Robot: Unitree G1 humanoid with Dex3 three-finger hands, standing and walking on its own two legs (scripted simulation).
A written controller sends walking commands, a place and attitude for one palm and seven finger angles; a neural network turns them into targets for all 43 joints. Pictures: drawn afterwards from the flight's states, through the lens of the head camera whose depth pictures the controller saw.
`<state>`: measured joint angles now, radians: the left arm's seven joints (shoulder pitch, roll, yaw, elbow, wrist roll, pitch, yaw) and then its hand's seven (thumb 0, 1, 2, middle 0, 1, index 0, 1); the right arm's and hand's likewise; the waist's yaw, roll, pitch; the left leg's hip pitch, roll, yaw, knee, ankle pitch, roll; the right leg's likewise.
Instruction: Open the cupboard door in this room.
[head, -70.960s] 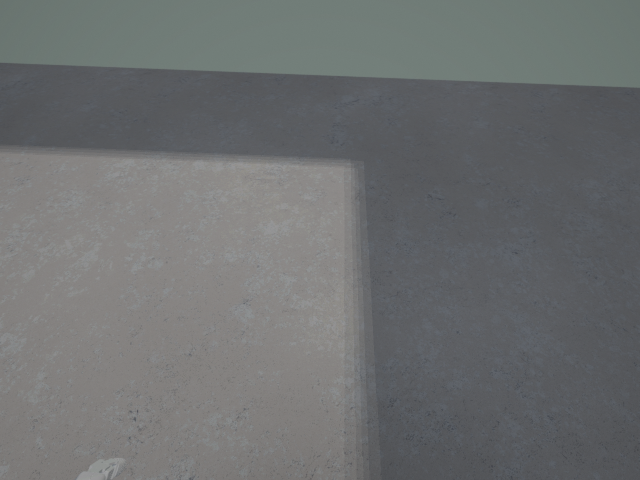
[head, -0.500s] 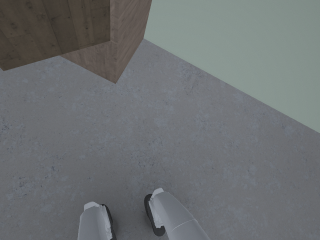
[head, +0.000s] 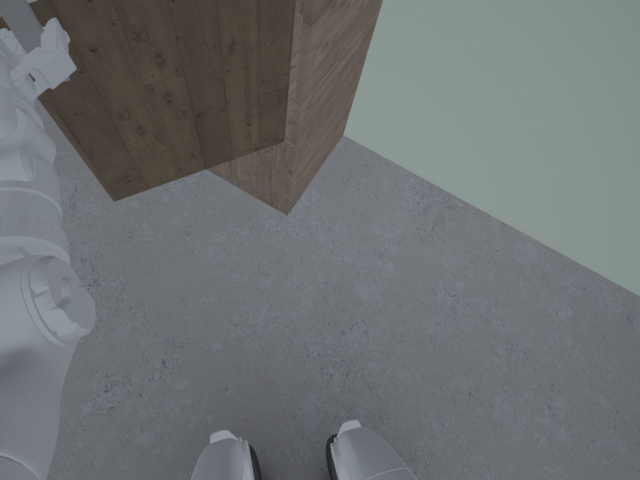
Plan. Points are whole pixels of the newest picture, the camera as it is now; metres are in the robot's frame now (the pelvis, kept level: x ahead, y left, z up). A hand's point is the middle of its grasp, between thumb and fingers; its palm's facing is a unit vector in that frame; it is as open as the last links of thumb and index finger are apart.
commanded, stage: pull the door open along its arc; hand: left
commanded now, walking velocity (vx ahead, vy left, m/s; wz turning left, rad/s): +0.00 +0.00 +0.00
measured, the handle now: (19, 11) +0.63 +0.24 +0.12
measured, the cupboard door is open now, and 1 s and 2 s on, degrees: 58 49 52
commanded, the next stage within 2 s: open thumb and fingers to let go in 0.76 s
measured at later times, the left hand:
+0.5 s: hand (71, 37) +0.60 +0.19 +0.11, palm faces +0.62 -0.79 -0.02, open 5.9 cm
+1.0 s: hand (39, 18) +0.63 +0.22 +0.11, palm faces +0.21 -0.98 -0.05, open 6.1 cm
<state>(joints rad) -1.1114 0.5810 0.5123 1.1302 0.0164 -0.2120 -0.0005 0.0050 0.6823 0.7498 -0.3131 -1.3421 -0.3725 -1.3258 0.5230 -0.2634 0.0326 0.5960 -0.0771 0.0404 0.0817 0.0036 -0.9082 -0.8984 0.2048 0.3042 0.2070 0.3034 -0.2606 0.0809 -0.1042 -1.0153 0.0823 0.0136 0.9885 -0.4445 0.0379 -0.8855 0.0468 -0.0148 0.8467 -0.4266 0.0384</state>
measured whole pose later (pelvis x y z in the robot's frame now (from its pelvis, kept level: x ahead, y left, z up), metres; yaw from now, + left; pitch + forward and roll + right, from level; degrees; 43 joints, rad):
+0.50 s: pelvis -0.02 -0.05 -0.02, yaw +3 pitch +31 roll -5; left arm -1.44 0.67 0.48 1.46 0.20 -0.30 0.50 0.00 0.72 0.85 -0.35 -1.35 -0.32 -1.34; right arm 0.47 -0.25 0.03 0.71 -0.13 0.00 0.08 0.00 -0.91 -0.90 0.20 0.30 0.20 0.30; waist -0.33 0.06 -0.10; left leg -1.18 0.09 -0.07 1.06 -0.42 -0.02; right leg -1.06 0.06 -0.09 0.99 -0.47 -0.02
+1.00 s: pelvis -0.01 -0.02 -0.01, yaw +2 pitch +32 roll -7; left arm -1.50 0.95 0.37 1.47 0.11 -0.20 -0.10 0.00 0.68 0.79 -0.37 -1.33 -0.33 -1.34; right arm 0.58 -0.24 0.08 0.69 -0.09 0.03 0.05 0.00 -0.91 -0.90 0.20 0.30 0.21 0.30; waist -0.40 0.07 -0.04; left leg -1.15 0.09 -0.07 1.01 -0.42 0.00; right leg -0.99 0.07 -0.09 0.86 -0.42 0.00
